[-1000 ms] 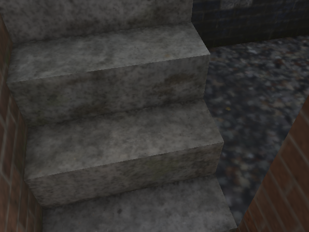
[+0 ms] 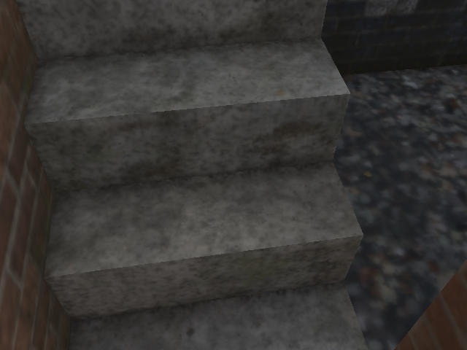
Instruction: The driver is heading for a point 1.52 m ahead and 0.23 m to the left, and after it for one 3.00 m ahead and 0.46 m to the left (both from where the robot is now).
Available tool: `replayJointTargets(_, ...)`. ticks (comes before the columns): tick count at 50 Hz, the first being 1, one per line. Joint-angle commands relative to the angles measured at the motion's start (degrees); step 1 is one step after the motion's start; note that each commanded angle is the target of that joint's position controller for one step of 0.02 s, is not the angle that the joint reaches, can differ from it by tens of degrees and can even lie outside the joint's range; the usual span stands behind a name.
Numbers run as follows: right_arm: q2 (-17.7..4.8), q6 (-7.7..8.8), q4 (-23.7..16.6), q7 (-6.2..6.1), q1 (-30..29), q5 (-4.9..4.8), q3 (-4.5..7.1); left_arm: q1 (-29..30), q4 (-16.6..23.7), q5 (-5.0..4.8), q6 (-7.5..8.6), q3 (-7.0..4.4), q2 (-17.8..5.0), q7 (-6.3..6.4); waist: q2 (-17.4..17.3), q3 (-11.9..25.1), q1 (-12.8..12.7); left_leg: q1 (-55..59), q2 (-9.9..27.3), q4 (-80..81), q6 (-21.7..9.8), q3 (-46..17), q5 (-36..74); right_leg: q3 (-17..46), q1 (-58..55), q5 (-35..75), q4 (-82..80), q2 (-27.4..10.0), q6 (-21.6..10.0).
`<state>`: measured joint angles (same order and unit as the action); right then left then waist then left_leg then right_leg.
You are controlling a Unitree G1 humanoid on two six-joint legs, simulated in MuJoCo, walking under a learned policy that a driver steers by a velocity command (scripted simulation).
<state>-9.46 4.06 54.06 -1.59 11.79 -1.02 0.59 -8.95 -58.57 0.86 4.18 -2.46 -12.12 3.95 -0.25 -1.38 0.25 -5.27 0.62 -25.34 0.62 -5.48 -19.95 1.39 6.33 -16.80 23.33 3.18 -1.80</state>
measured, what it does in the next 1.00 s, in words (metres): steps on the spot: right foot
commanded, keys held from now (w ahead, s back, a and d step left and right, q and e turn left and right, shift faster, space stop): w+q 0.54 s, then w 0.08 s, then w+e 0.38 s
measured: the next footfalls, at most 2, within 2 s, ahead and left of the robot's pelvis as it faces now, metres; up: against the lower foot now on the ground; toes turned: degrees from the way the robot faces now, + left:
right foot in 0.84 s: +0.10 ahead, -0.08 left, +0.00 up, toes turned +17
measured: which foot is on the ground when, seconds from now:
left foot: down 0.00-1.00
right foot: down 0.00-0.38, up 0.40-0.82, down 0.84-1.00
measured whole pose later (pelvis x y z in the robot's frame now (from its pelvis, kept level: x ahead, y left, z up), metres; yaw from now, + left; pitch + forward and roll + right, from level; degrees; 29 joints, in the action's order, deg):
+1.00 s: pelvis +0.05 +0.02 +0.01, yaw +13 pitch -1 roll +0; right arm -10.5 4.5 46.8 -2.5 8.9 1.0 -2.5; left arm -10.0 -54.6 -0.2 0.9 0.8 -13.5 1.1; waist -1.0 -1.1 -0.5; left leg -6.6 -2.4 -19.8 -1.4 -2.7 -12.5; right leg 5.8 7.3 -11.5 19.6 4.0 -2.1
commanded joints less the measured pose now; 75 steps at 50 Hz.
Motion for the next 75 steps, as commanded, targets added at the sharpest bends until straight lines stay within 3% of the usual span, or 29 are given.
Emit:
replayJointTargets(1, -3.4, 0.52, -2.5, -0.86, 3.3, -0.06, 0.42, 0.5, 4.4, -0.47, 0.31, -1.86, -8.0, -1.07, -2.2, 1.0, 0.5, -5.4, 0.1, -0.6, -3.9, -1.9, 20.8, 3.3, -4.8, 29.0, 1.6, -6.6, -3.5)
replayJointTargets(6, -7.9, -0.27, -6.1, -0.89, -0.3, 1.05, 2.15, 2.5, 7.7, -0.54, 0.01, -2.26, -8.2, -1.23, -3.8, 4.6, -1.0, -5.6, 1.8, -2.7, -5.8, -6.3, 35.7, -1.2, -4.6, 25.3, 7.9, -5.0, -0.5)
replayJointTargets(9, -7.7, -0.95, -8.4, -1.07, -2.6, 0.87, 2.14, 1.6, 9.4, -0.52, -0.45, -1.97, -7.9, -1.19, -1.0, 5.5, -2.6, -10.2, 0.9, -5.5, -5.3, -6.9, 34.1, -1.0, -7.8, 22.8, 7.1, -5.9, -0.3)
replayJointTargets(11, -6.4, -1.54, -10.2, -1.37, -3.6, 0.67, 1.78, -0.5, 9.3, -0.11, -0.53, -2.61, -10.5, -0.94, 4.6, 5.3, -3.6, -17.3, -1.9, -11.2, -3.6, -3.1, 23.6, 2.5, -13.7, 30.5, 4.4, -10.4, -3.1)
replayJointTargets(14, -5.3, -3.25, -13.2, -1.34, -5.2, 1.28, 1.41, -2.9, 8.8, 1.78, 0.25, -3.19, -14.2, -1.41, 10.9, 0.8, -3.6, -27.1, -1.9, -20.6, -3.9, 4.5, -13.9, 11.7, -14.1, 42.2, -3.4, -25.5, -11.1)
replayJointTargets(15, -5.9, -3.64, -13.9, -0.85, -6.1, 1.4, 1.49, -2.0, 9.3, 2.2, 0.52, -3.13, -14.0, -1.82, 7.8, -1.7, -3.2, -26.2, 0.6, -19.0, -4.2, 5.0, -15.4, 9.8, -11.2, 41.9, -4.9, -26.4, -11.3)
replayJointTargets(18, -5.4, -2.97, -9.4, 1.13, 7.4, 1.89, 1.97, 7.4, 12.3, -0.96, -0.54, -2.62, -14.0, -2.59, 6.0, 6.2, 5.4, -2.2, -4.3, -0.5, -6.8, 8.3, 5.2, -6.3, -3.1, 53.6, 8.8, -16.5, -5.3)
replayJointTargets(19, -6.6, -1.84, -8.5, 1.24, 10.4, 2.28, 2.47, 11.0, 13.8, -1.59, -1.47, -2.15, -12.6, -2.39, 1.9, 7.5, 8.1, 3.1, -3.1, 5.8, -7.7, 3.8, 14.9, -8.9, 3.3, 41.0, 20.7, -12.9, -1.9)
replayJointTargets(20, -12.8, -0.89, -9.1, 0.95, 10.4, 4.01, 3.62, 13.6, 16.7, -0.64, -1.69, 0.31, -5.6, -2.63, -11.1, 6.2, 6.7, 7.8, 9.2, 14.3, -10.7, -17.1, 25.7, -9.5, 18.5, 1.9, 29.3, -5.5, 2.4)
replayJointTargets(21, -15.6, -0.73, -9.7, 1.07, 10.6, 3.85, 4.44, 9.9, 16.7, 1.14, -2.45, 0.77, -6.4, -2.41, -10.8, 5.7, 3.4, 4.5, 15.2, 13.1, -17.2, -27.2, 33.5, -0.4, 20.9, -11.7, 36.1, -1.7, 2.8)
replayJointTargets(22, -13.0, -0.21, -10.7, 1.32, 7.0, 3.43, 4.08, 5.6, 13.8, 1.45, -3.13, 0.27, -8.1, -2.73, -5.2, 3.2, 0.4, 3.3, 14.4, 10.7, -18.6, -20.7, 37.0, 1.9, 21.7, -10.0, 38.2, -4.3, 2.6)
replayJointTargets(24, -11.1, -0.17, -12.0, 0.44, 2.0, 2.98, 3.48, 6.1, 13.5, 0.76, -1.59, 0.68, -8.1, -2.96, -3.1, 0.7, 0.0, 1.7, 10.6, 14.0, -15.2, -17.3, 23.7, 1.7, 22.2, -2.8, 32.4, -4.8, 2.8)
replayJointTargets(25, -11.0, 0.06, -11.5, -0.33, 2.7, 2.79, 3.21, 6.4, 13.2, 1.37, -1.31, 0.83, -8.4, -3.03, -3.0, 1.8, 0.3, 2.3, 9.8, 12.2, -13.5, -15.2, 33.5, 1.3, 21.6, 0.3, 33.2, -4.1, 2.7)
replayJointTargets(26, -14.2, -0.36, -10.3, -2.12, 9.9, 3.46, 4.55, 0.9, 9.6, 3.07, -4.55, -0.62, -11.9, -3.88, 5.5, 1.5, 1.5, 11.2, 15.9, 6.5, -8.0, -19.7, 51.3, 2.2, 28.1, 0.0, 39.7, -3.3, 2.2)
replayJointTargets(27, -12.2, 0.57, -9.9, -1.67, 7.9, 1.68, 3.4, 5.4, 12.1, 1.66, -3.42, 0.48, -8.3, -3.46, -1.1, 5.1, 0.6, 7.5, 11.4, 6.0, -8.2, -12.7, 58.9, 4.0, 23.9, 3.0, 36.1, -4.6, 2.6)
replayJointTargets(29, -10.4, 1.77, -9.9, -1.46, 6.5, 1.05, 2.67, 6.6, 12.7, 1.11, -3.76, 0.87, -7.7, -2.78, -5.4, 6.8, 0.4, 4.3, 9.3, 4.4, -6.9, -8.9, 63.4, 1.4, 20.2, 5.0, 34.3, -2.3, 2.9)
replayJointTargets(34, -6.7, 1.5, -9.9, -2.74, 5.3, 2.18, -0.13, 2.5, 9.7, 0.74, -6.85, 2.45, -4.7, -1.36, -11.4, 5.8, 0.3, -6.1, 8.0, 7.0, -2.1, -7.3, 46.2, -1.4, 5.3, 4.7, 21.0, -1.3, 3.9)
replayJointTargets(37, -8.5, 0.74, -9.5, -3.09, 3.6, 2.54, -0.71, 4.2, 9.3, 0.69, -7.65, 2.77, -5.0, -0.7, -10.7, 1.9, 1.3, -9.0, 9.6, 11.4, -3.7, -11.6, 25.6, -1.0, 1.3, 1.3, 11.1, -1.4, 3.0)
replayJointTargets(40, -9.6, 0.01, -8.4, -1.99, 2.7, 2.68, -0.91, 1.9, 8.2, -0.11, -5.08, 2.78, -4.8, -0.67, -6.3, -1.3, 0.8, -7.9, 8.5, 11.5, -5.0, -11.1, 14.1, -0.5, -3.3, 6.2, -6.4, -1.4, 1.5)
replayJointTargets(43, -9.4, 0.9, -9.1, -1.23, 3.8, 2.64, -0.26, -0.6, 7.4, -0.22, -2.34, 1.46, -10.0, -0.72, -2.8, 1.8, 2.5, -5.1, 5.5, 8.4, -3.6, -8.7, 16.1, 7.5, -8.1, 20.1, -6.4, -8.2, -2.7)
replayJointTargets(45, -5.5, 1.54, -9.9, -1.35, -0.7, 2.92, -2.14, 5.5, 8.3, -1.53, -2.44, 2.08, -8.1, -2.67, 1.4, 3.8, 2.0, -1.1, 1.8, 9.3, -1.8, -1.6, 14.8, 10.1, -2.8, 30.4, -4.9, -11.0, -5.7)
replayJointTargets(49, -6.8, 1.07, -10.6, -0.91, -3.1, 1.54, -1.57, 4.7, 8.7, -1.16, -1.98, 1.94, -8.5, -2.86, 6.5, 5.0, 1.0, 0.5, 1.9, 5.2, -1.3, 2.1, 13.6, 13.1, 1.2, 30.0, -5.1, -9.7, -4.5)
replayJointTargets(52, -6.2, 1.21, -10.5, -0.98, -3.0, 1.67, -1.88, 5.2, 9.8, -0.75, -2.57, 1.54, -9.3, -2.92, 5.4, 5.0, 0.8, -0.2, 1.9, 3.7, -1.2, 3.9, 11.9, 16.0, 3.3, 28.8, -4.4, -10.0, -5.3)
replayJointTargets(54, -6.8, 0.27, -11.2, -1.14, -3.9, 2.81, -1.44, 5.6, 10.3, -1.98, -2.45, 1.82, -8.8, -2.83, 3.7, 3.4, 1.4, 0.1, 1.8, 4.0, -0.4, 4.3, 10.8, 16.6, 5.7, 26.1, -3.7, -8.8, -5.1)
replayJointTargets(64, -8.4, -1.86, -15.6, -0.89, -5.3, 3.34, -0.4, 6.4, 16.7, 0.01, -2.4, 0.81, -10.2, -3.68, -1.6, 4.1, 0.4, -0.4, 5.4, 5.2, -2.3, 6.7, 5.4, 14.5, 12.4, 20.1, 8.2, -4.4, -3.7)
replayJointTargets(67, -9.7, -2.51, -16.8, -0.88, -6.5, 3.38, 0.15, 4.9, 18.3, 0.16, -2.6, 0.58, -10.2, -3.77, 2.0, 4.9, -0.4, 0.7, 5.2, 2.1, -2.9, 8.8, 5.6, 16.3, 14.4, 18.5, 7.3, -4.5, -3.5)
replayJointTargets(70, -12.1, -2.66, -17.5, -1.17, -3.2, 2.4, 1.46, 4.2, 20.8, 0.07, -2.48, -1.53, -13.0, -3.73, 6.1, 4.2, 1.6, 3.2, 2.3, -2.1, -2.7, 9.2, 3.4, 24.7, 18.8, 13.8, 2.8, -4.9, -3.6)
replayJointTargets(72, -9.1, -1.94, -18.3, -0.66, -3.4, 2.53, 0.89, 5.8, 22.4, 0.16, -3.01, -1.56, -11.5, -4.25, 5.1, 3.1, 2.7, 5.4, 1.2, -0.1, -2.9, 7.9, -4.3, 27.2, 22.4, -4.1, -4.2, -4.4, -5.2)
replayJointTargets(75, -8.2, -0.38, -18.4, -0.33, -2.2, 2.75, 1.16, 6.5, 23.7, 0.08, -2.55, -1.36, -8.9, -4.63, 4.3, 4.0, 3.2, 8.5, 3.6, 2.4, -3.1, 7.7, 4.7, 23.4, 19.7, 4.2, -3.0, -2.9, -4.4)
Keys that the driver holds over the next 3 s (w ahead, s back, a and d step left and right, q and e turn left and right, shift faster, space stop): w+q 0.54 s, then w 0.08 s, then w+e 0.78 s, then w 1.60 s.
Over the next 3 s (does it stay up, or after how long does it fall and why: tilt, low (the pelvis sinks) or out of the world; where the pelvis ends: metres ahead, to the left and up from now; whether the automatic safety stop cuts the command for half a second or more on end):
stays up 0.05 0.01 0.01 its command is cut before an obstacle after 0.5 s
